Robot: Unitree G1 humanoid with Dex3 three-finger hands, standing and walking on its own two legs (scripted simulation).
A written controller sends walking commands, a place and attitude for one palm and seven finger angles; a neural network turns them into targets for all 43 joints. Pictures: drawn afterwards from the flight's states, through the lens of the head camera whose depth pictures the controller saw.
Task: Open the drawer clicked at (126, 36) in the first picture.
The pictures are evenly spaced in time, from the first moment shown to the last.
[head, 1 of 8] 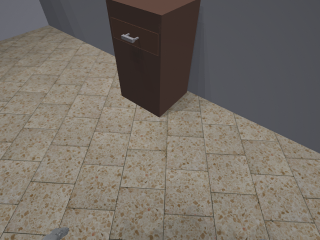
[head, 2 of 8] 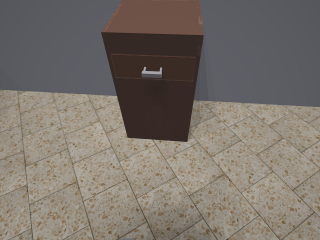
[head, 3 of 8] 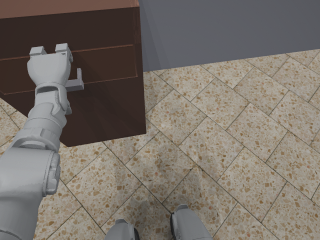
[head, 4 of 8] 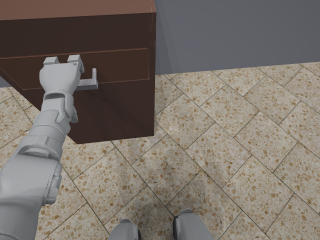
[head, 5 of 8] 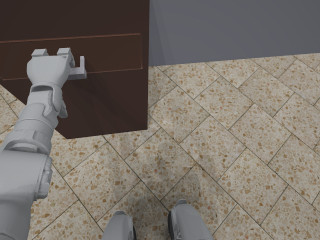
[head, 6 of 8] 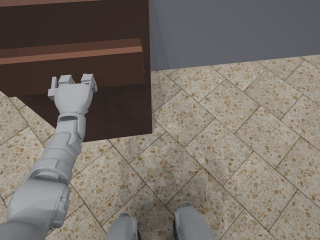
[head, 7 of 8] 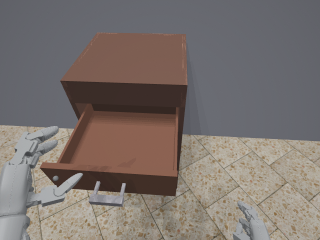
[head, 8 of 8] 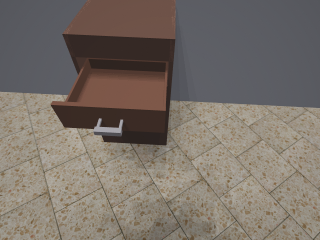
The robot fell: no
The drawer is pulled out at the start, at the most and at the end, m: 0.00 0.30 0.30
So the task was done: yes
